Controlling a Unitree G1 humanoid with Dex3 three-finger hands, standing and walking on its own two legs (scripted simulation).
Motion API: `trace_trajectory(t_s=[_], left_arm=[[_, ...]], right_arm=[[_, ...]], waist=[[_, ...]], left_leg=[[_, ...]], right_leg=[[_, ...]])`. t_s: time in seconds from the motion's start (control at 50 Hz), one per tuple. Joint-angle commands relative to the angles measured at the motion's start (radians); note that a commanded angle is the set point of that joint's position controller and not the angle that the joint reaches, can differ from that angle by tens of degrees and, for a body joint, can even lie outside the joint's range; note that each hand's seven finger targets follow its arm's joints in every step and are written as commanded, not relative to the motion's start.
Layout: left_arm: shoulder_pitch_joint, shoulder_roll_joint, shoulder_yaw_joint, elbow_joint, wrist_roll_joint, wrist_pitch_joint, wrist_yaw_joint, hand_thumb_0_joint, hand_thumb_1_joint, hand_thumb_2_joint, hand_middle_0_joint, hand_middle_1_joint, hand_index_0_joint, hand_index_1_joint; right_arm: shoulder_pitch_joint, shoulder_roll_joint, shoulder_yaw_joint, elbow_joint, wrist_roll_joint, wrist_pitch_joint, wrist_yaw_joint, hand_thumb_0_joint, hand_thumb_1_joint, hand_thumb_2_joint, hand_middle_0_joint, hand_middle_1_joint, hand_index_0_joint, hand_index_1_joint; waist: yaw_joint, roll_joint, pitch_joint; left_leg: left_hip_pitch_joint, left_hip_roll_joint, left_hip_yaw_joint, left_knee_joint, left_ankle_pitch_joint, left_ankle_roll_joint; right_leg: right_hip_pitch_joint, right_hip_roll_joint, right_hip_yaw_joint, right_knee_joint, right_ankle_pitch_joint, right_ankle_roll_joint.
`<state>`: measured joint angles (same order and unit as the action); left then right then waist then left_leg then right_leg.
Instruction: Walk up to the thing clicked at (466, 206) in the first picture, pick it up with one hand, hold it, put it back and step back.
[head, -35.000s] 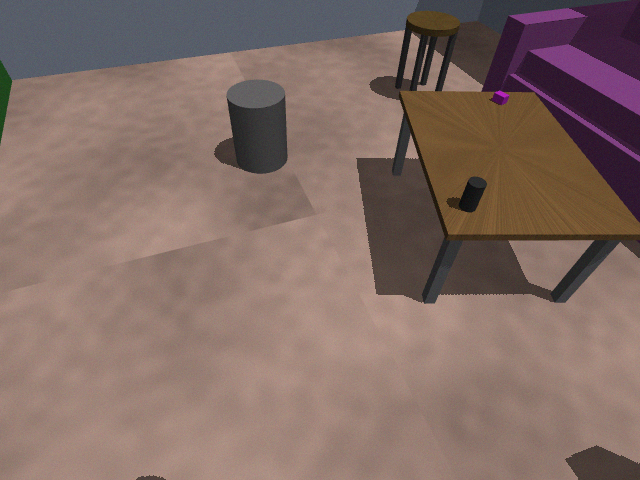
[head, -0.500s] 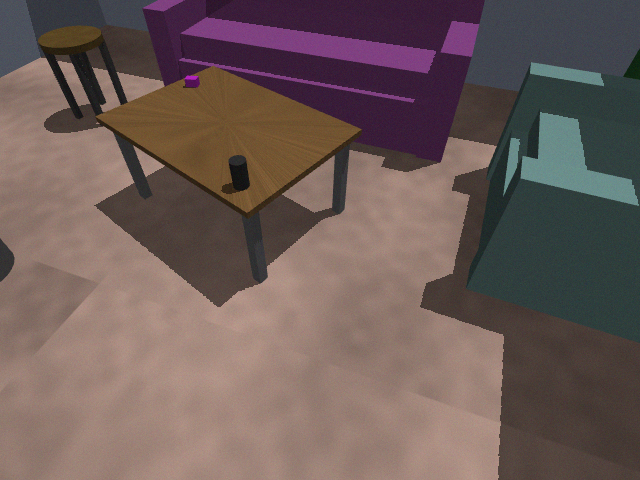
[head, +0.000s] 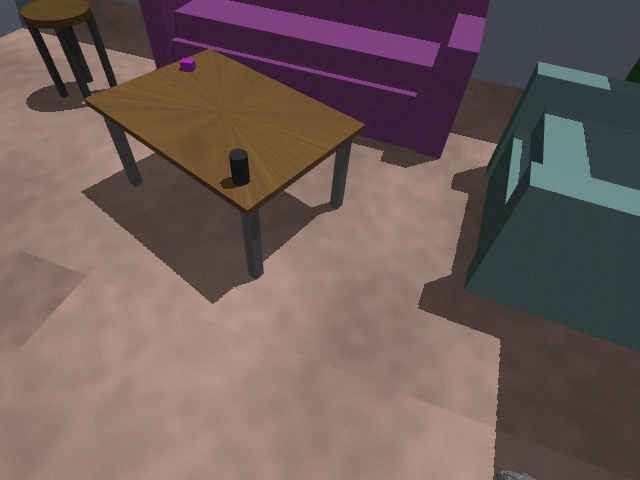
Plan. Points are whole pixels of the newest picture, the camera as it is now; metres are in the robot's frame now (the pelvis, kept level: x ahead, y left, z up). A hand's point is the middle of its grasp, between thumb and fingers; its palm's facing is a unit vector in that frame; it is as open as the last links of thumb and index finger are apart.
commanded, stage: step back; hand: left
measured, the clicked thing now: (239, 167) +0.99 +0.22 -0.30
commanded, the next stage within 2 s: stand in 0.26 s
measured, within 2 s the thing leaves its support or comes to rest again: neither
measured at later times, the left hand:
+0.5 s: hand out of the picture +0.11 +0.25 -0.14, palm faces -0.05 -0.94 -0.33, open 7.4 cm
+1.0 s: hand out of the picture +0.09 +0.26 -0.14, palm faces -0.05 -0.94 -0.34, open 7.4 cm
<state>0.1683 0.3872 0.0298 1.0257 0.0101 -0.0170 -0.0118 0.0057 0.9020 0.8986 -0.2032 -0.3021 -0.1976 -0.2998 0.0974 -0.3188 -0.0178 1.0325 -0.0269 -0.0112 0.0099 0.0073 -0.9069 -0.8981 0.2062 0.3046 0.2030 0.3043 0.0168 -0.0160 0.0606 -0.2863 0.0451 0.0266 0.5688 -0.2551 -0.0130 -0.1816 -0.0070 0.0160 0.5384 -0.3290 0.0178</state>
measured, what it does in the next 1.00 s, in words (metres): stands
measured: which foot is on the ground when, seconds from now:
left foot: down 0.00-1.00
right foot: down 0.00-1.00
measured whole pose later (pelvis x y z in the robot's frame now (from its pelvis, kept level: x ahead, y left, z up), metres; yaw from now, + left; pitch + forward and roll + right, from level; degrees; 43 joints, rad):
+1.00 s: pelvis +0.01 +0.00 +0.02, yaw -1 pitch -2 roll +0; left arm 0.11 0.36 0.00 1.13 0.01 -0.02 -0.01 0.01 0.90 0.90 -0.20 -0.30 -0.20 -0.30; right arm 0.09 -0.34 -0.01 1.15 -0.01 -0.01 0.01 0.01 -0.91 -0.90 0.21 0.30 0.20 0.30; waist -0.01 0.00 0.05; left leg -0.16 0.03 0.05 0.34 -0.15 -0.01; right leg -0.07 -0.02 0.03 0.31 -0.22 0.03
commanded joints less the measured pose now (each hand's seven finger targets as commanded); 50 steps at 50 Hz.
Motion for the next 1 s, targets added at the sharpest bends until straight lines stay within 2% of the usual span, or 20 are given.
trace_trajectory(t_s=[0.0, 0.02, 0.08, 0.2, 0.22, 0.24, 0.26, 0.32, 0.4, 0.44, 0.5, 0.54, 0.58, 0.64, 0.72, 0.76, 0.82, 0.86, 0.9, 0.98], left_arm=[[-0.018, 0.196, 0.039, -0.032, -0.005, -0.024, 0.021, 0.000, 0.900, 0.900, -0.200, -0.300, -0.200, -0.300], [-0.023, 0.196, 0.038, -0.029, -0.005, -0.026, 0.022, 0.000, 0.900, 0.900, -0.200, -0.300, -0.200, -0.300], [-0.061, 0.196, 0.039, -0.023, -0.004, -0.022, 0.026, 0.000, 0.900, 0.900, -0.200, -0.300, -0.200, -0.300], [-0.087, 0.189, 0.034, -0.012, 0.002, -0.017, 0.024, 0.000, 0.900, 0.900, -0.200, -0.300, -0.200, -0.300], [-0.085, 0.188, 0.036, -0.010, 0.001, -0.016, 0.024, 0.000, 0.900, 0.900, -0.200, -0.300, -0.200, -0.300], [-0.097, 0.163, 0.020, 0.005, -0.007, -0.020, 0.021, 0.000, 0.900, 0.900, -0.200, -0.300, -0.200, -0.300], [-0.110, 0.170, 0.020, 0.005, -0.008, -0.023, 0.021, 0.000, 0.900, 0.900, -0.200, -0.300, -0.200, -0.300], [-0.111, 0.176, 0.015, 0.022, -0.005, -0.024, 0.022, 0.000, 0.900, 0.900, -0.200, -0.300, -0.200, -0.300], [-0.124, 0.182, 0.017, 0.030, -0.003, -0.025, 0.024, 0.000, 0.900, 0.900, -0.200, -0.300, -0.200, -0.300], [-0.127, 0.185, 0.016, 0.035, -0.004, -0.025, 0.023, 0.000, 0.900, 0.900, -0.200, -0.300, -0.200, -0.300], [-0.130, 0.183, 0.015, 0.039, -0.005, -0.024, 0.022, 0.000, 0.900, 0.900, -0.200, -0.300, -0.200, -0.300], [-0.111, 0.174, 0.013, 0.045, -0.005, -0.023, 0.021, 0.000, 0.900, 0.900, -0.200, -0.300, -0.200, -0.300], [-0.116, 0.178, 0.015, 0.042, -0.003, -0.022, 0.021, 0.000, 0.900, 0.900, -0.200, -0.300, -0.200, -0.300], [-0.117, 0.175, 0.013, 0.049, -0.004, -0.018, 0.019, 0.000, 0.900, 0.900, -0.200, -0.300, -0.200, -0.300], [-0.105, 0.179, 0.013, 0.050, -0.003, -0.020, 0.019, 0.000, 0.900, 0.900, -0.200, -0.300, -0.200, -0.300], [-0.106, 0.180, 0.014, 0.052, -0.004, -0.019, 0.020, 0.000, 0.900, 0.900, -0.200, -0.300, -0.200, -0.300], [-0.097, 0.177, 0.012, 0.051, -0.004, -0.016, 0.019, 0.000, 0.900, 0.900, -0.200, -0.300, -0.200, -0.300], [-0.095, 0.173, 0.010, 0.048, -0.002, -0.015, 0.019, 0.000, 0.900, 0.900, -0.200, -0.300, -0.200, -0.300], [-0.088, 0.176, 0.009, 0.047, -0.004, -0.019, 0.019, 0.000, 0.900, 0.900, -0.200, -0.300, -0.200, -0.300], [-0.081, 0.177, 0.010, 0.049, -0.004, -0.016, 0.019, 0.000, 0.900, 0.900, -0.200, -0.300, -0.200, -0.300]], right_arm=[[-0.071, -0.246, -0.055, -0.039, 0.011, -0.038, -0.021, 0.000, -0.900, -0.900, 0.200, 0.300, 0.200, 0.300], [-0.070, -0.242, -0.054, -0.033, 0.012, -0.038, -0.021, 0.000, -0.900, -0.900, 0.200, 0.300, 0.200, 0.300], [-0.082, -0.236, -0.055, -0.017, 0.011, -0.034, -0.024, 0.000, -0.900, -0.900, 0.200, 0.300, 0.200, 0.300], [-0.123, -0.227, -0.054, 0.001, 0.007, -0.028, -0.022, 0.000, -0.900, -0.900, 0.200, 0.300, 0.200, 0.300], [-0.126, -0.225, -0.054, 0.002, 0.008, -0.028, -0.021, 0.000, -0.900, -0.900, 0.200, 0.300, 0.200, 0.300], [-0.108, -0.233, -0.048, 0.007, 0.024, -0.024, -0.014, 0.000, -0.900, -0.900, 0.200, 0.300, 0.200, 0.300], [-0.109, -0.233, -0.049, 0.013, 0.023, -0.023, -0.012, 0.000, -0.900, -0.900, 0.200, 0.300, 0.200, 0.300], [-0.124, -0.225, -0.043, 0.020, 0.023, -0.022, -0.008, 0.000, -0.900, -0.900, 0.200, 0.300, 0.200, 0.300], [-0.117, -0.234, -0.042, 0.030, 0.022, -0.021, -0.009, 0.000, -0.900, -0.900, 0.200, 0.300, 0.200, 0.300], [-0.109, -0.226, -0.038, 0.037, 0.020, -0.019, -0.007, 0.000, -0.900, -0.900, 0.200, 0.300, 0.200, 0.300], [-0.106, -0.232, -0.038, 0.045, 0.021, -0.021, -0.009, 0.000, -0.900, -0.900, 0.200, 0.300, 0.200, 0.300], [-0.106, -0.241, -0.038, 0.047, 0.022, -0.021, -0.008, 0.000, -0.900, -0.900, 0.200, 0.300, 0.200, 0.300], [-0.098, -0.238, -0.037, 0.049, 0.020, -0.024, -0.009, 0.000, -0.900, -0.900, 0.200, 0.300, 0.200, 0.300], [-0.084, -0.240, -0.035, 0.059, 0.020, -0.021, -0.010, 0.000, -0.900, -0.900, 0.200, 0.300, 0.200, 0.300], [-0.075, -0.238, -0.034, 0.058, 0.019, -0.023, -0.009, 0.000, -0.900, -0.900, 0.200, 0.300, 0.200, 0.300], [-0.067, -0.233, -0.032, 0.058, 0.019, -0.023, -0.010, 0.000, -0.900, -0.900, 0.200, 0.300, 0.200, 0.300], [-0.063, -0.239, -0.032, 0.060, 0.019, -0.019, -0.009, 0.000, -0.900, -0.900, 0.200, 0.300, 0.200, 0.300], [-0.064, -0.244, -0.034, 0.058, 0.018, -0.020, -0.009, 0.000, -0.900, -0.900, 0.200, 0.300, 0.200, 0.300], [-0.062, -0.240, -0.031, 0.059, 0.020, -0.022, -0.009, 0.000, -0.900, -0.900, 0.200, 0.300, 0.200, 0.300], [-0.060, -0.244, -0.030, 0.058, 0.020, -0.022, -0.011, 0.000, -0.900, -0.900, 0.200, 0.300, 0.200, 0.300]], waist=[[0.001, 0.063, -0.131], [-0.001, 0.048, -0.149], [-0.009, 0.026, -0.149], [-0.010, 0.013, -0.126], [-0.007, 0.016, -0.128], [-0.026, 0.035, -0.146], [-0.028, 0.032, -0.148], [-0.023, 0.013, -0.116], [-0.026, 0.009, -0.138], [-0.027, 0.003, -0.106], [-0.026, 0.016, -0.109], [-0.021, 0.027, -0.109], [-0.024, 0.025, -0.117], [-0.029, 0.025, -0.079], [-0.026, 0.006, -0.091], [-0.029, 0.002, -0.085], [-0.030, 0.013, -0.063], [-0.030, 0.020, -0.085], [-0.027, 0.016, -0.095], [-0.026, 0.023, -0.104]], left_leg=[[0.131, 0.107, -0.106, -0.128, 0.304, 0.059], [0.157, 0.104, -0.090, -0.117, 0.364, 0.061], [0.167, 0.100, -0.067, -0.121, 0.396, 0.055], [0.173, 0.101, -0.052, -0.168, 0.279, 0.049], [0.178, 0.103, -0.052, -0.171, 0.286, 0.046], [0.203, 0.096, -0.070, -0.188, 0.293, 0.041], [0.213, 0.099, -0.070, -0.197, 0.309, 0.040], [0.232, 0.101, -0.076, -0.214, 0.312, 0.034], [0.245, 0.102, -0.070, -0.230, 0.313, 0.033], [0.219, 0.094, -0.070, -0.255, 0.258, 0.025], [0.212, 0.095, -0.070, -0.262, 0.270, 0.024], [0.225, 0.095, -0.068, -0.263, 0.230, 0.026], [0.230, 0.101, -0.070, -0.265, 0.259, 0.024], [0.195, 0.094, -0.076, -0.290, 0.162, 0.025], [0.208, 0.098, -0.079, -0.282, 0.221, 0.026], [0.205, 0.097, -0.080, -0.283, 0.215, 0.025], [0.198, 0.090, -0.079, -0.292, 0.148, 0.021], [0.214, 0.094, -0.077, -0.285, 0.177, 0.025], [0.221, 0.099, -0.079, -0.270, 0.250, 0.027], [0.228, 0.100, -0.076, -0.271, 0.245, 0.029]], right_leg=[[0.025, -0.084, 0.082, -0.095, 0.321, -0.058], [0.029, -0.087, 0.082, -0.100, 0.361, -0.055], [0.044, -0.092, 0.081, -0.109, 0.407, -0.053], [0.034, -0.095, 0.091, -0.156, 0.363, -0.050], [0.039, -0.095, 0.092, -0.156, 0.372, -0.049], [0.053, -0.111, 0.093, -0.190, 0.360, -0.037], [0.064, -0.113, 0.096, -0.194, 0.364, -0.032], [0.049, -0.111, 0.085, -0.226, 0.348, -0.026], [0.080, -0.120, 0.084, -0.240, 0.357, -0.025], [0.066, -0.116, 0.081, -0.256, 0.302, -0.025], [0.085, -0.119, 0.083, -0.258, 0.309, -0.027], [0.073, -0.119, 0.086, -0.274, 0.278, -0.026], [0.075, -0.118, 0.080, -0.265, 0.289, -0.030], [0.058, -0.116, 0.086, -0.282, 0.212, -0.029], [0.059, -0.118, 0.081, -0.275, 0.249, -0.028], [0.060, -0.116, 0.079, -0.273, 0.240, -0.027], [0.033, -0.113, 0.081, -0.288, 0.184, -0.029], [0.039, -0.114, 0.081, -0.278, 0.208, -0.031], [0.058, -0.120, 0.081, -0.273, 0.272, -0.030], [0.058, -0.118, 0.076, -0.270, 0.264, -0.028]])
